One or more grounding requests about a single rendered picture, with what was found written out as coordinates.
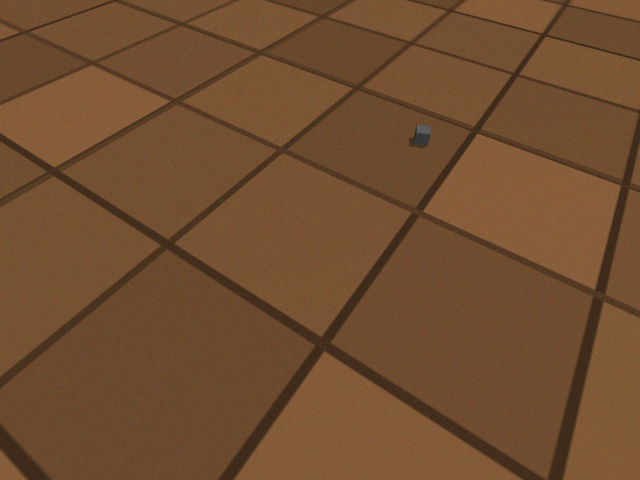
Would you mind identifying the cube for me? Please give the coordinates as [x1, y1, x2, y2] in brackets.
[414, 125, 431, 146]

